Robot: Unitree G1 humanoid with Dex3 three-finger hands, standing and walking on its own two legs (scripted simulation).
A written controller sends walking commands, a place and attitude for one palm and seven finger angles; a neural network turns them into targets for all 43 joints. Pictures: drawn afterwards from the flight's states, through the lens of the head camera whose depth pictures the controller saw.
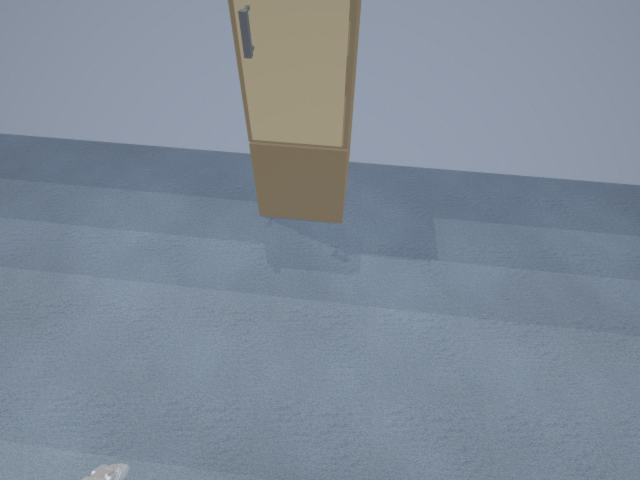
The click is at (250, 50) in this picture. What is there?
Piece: cupboard door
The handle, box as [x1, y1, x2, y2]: [238, 5, 253, 58]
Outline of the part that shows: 246,5 243,9 240,9 238,11 244,57 250,58 252,56 253,46 251,45 247,15 249,5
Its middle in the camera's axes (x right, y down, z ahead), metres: -0.22 -0.62 +1.15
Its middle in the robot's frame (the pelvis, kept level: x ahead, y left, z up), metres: +1.28 +0.28 +0.05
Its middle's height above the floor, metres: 0.82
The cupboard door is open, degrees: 0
